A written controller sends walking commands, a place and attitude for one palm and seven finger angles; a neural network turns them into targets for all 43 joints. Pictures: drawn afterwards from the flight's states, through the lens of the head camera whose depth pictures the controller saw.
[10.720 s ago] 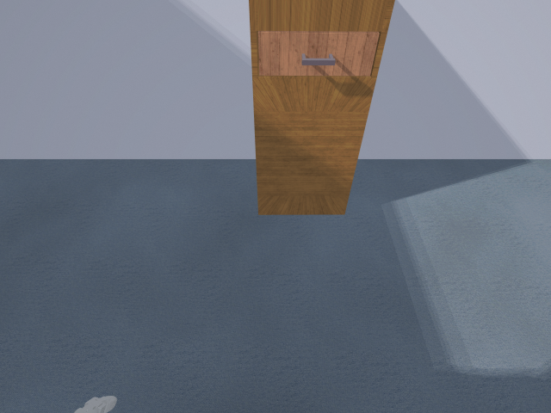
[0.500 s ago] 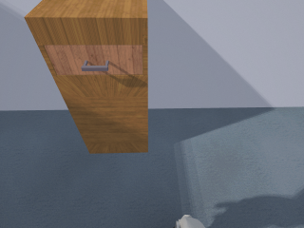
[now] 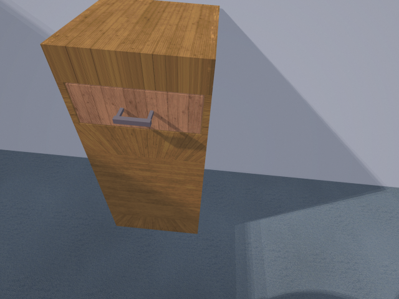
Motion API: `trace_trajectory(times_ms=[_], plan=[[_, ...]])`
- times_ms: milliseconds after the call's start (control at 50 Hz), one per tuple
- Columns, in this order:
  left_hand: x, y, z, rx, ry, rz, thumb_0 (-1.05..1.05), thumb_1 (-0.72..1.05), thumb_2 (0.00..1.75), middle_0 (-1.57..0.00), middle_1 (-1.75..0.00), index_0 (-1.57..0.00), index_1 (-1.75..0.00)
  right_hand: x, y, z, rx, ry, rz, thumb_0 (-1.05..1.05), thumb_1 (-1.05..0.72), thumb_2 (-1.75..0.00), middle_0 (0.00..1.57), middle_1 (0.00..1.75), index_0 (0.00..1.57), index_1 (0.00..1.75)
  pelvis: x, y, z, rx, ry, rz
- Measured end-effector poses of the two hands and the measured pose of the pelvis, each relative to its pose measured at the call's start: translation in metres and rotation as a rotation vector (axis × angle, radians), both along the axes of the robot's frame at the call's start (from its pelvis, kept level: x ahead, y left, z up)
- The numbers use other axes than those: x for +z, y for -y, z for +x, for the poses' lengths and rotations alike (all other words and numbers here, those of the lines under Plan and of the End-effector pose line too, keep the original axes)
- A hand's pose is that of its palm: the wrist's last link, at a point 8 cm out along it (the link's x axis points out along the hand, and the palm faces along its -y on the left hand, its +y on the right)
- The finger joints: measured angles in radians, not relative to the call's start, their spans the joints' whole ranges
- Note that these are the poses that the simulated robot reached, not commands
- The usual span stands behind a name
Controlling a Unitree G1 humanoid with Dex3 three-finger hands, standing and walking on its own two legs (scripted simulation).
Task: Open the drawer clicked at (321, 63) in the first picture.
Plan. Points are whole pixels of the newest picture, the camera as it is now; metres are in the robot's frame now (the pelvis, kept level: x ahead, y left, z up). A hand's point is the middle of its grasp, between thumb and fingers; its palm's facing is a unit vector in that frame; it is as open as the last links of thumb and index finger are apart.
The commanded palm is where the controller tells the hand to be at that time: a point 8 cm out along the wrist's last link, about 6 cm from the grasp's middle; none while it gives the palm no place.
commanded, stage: come to a stop and stand still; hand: left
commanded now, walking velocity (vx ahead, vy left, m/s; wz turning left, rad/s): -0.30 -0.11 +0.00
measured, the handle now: (134, 116) +0.57 +0.25 +0.03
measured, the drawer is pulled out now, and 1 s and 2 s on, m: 0.00 0.00 0.00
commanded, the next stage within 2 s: look again from close up in 1.48 s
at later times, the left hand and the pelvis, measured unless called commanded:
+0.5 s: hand out of the picture +0.06 +0.15 -0.16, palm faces +0.03 -0.96 -0.28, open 7.4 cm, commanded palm none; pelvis +0.02 -0.05 +0.00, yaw -1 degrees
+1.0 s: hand out of the picture -0.02 +0.18 -0.17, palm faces +0.07 -0.98 -0.19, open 7.4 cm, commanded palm none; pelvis -0.01 -0.01 +0.01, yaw +1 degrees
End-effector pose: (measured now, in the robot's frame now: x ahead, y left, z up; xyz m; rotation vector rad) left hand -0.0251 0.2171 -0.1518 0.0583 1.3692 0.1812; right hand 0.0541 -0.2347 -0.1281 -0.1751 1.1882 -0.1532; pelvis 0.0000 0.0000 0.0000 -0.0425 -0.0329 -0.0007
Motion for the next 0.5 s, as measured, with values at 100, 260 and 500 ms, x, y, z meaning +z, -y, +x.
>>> trace_trajectory(times_ms=[100, 260, 500], plan=[[-0.004, -0.004, 0.004, -0.006, -0.097, -0.025, 0.0, 0.91, 0.89, -0.2, -0.3, -0.2, -0.29, 0.003, -0.016, 0.023, -0.012, 0.004, -0.018, -0.01, -0.95, -0.9, 0.2, 0.29, 0.19, 0.3, 0.001, -0.011, 0.023, -0.016, 0.004, 0.032], [0.007, -0.004, 0.043, -0.039, -0.078, 0.019, 0.0, 0.91, 0.9, -0.2, -0.3, -0.2, -0.29, -0.003, -0.009, 0.024, -0.041, -0.085, -0.01, -0.01, -0.96, -0.9, 0.2, 0.3, 0.2, 0.3, 0.006, -0.003, 0.034, -0.017, 0.01, 0.051], [0.027, 0.023, 0.082, -0.08, 0.056, 0.141, 0.0, 0.91, 0.89, -0.2, -0.3, -0.2, -0.29, -0.03, 0.04, 0.005, -0.073, -0.138, 0.072, 0.0, -0.92, -0.9, 0.2, 0.3, 0.2, 0.3, -0.001, 0.045, 0.021, -0.01, 0.004, 0.073]])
